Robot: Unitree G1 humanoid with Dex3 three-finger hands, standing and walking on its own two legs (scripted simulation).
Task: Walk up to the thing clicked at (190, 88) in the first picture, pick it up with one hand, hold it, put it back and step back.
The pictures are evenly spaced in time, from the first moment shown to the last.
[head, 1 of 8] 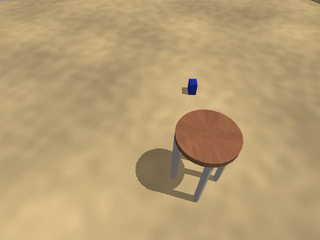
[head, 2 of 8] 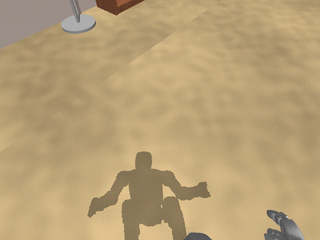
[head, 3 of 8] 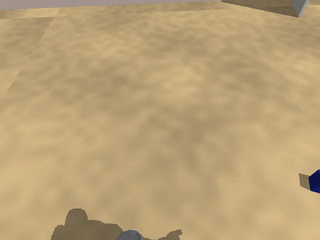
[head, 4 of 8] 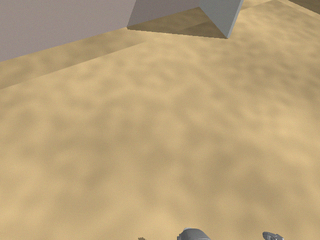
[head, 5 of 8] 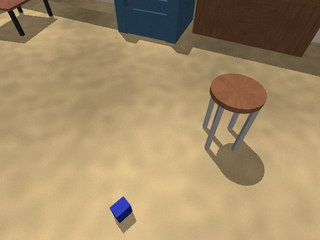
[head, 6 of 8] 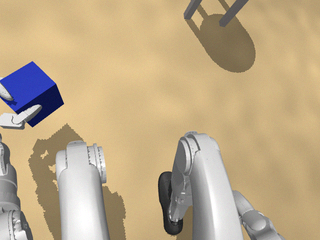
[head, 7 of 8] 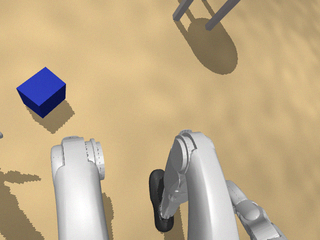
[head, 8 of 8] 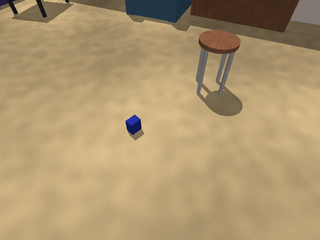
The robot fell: no
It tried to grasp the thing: yes
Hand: left
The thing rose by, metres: 0.69
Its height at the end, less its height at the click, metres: +0.00
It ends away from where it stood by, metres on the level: 0.01
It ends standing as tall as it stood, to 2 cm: yes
